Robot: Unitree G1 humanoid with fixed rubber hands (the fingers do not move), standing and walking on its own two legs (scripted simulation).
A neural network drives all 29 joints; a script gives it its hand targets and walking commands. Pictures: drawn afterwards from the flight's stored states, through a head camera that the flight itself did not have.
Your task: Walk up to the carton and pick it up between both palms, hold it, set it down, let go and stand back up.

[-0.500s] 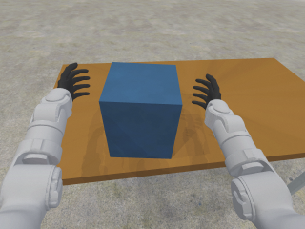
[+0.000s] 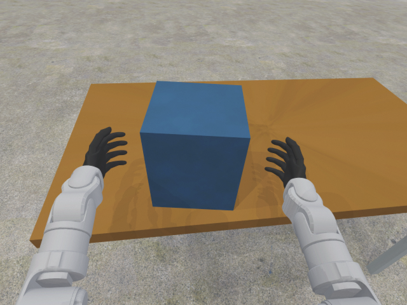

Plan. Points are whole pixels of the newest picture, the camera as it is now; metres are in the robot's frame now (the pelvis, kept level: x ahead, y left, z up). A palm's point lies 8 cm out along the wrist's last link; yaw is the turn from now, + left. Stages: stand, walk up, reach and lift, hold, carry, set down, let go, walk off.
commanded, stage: set down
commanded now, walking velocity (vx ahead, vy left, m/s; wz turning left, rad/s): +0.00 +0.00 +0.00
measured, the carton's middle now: (196, 147) +0.48 +0.04 +0.05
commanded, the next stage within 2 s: let go in 1.70 s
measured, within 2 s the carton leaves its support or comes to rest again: neither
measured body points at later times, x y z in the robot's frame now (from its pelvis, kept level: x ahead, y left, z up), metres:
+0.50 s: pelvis +0.02 +0.00 +0.00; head +0.01 +0.01 +0.45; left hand +0.30 +0.23 +0.06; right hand +0.29 -0.17 +0.05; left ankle +0.04 +0.11 -0.75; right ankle +0.02 -0.12 -0.75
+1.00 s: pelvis +0.04 -0.01 +0.00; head +0.04 +0.00 +0.45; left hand +0.25 +0.23 +0.01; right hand +0.25 -0.19 +0.00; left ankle +0.04 +0.11 -0.75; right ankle +0.02 -0.12 -0.75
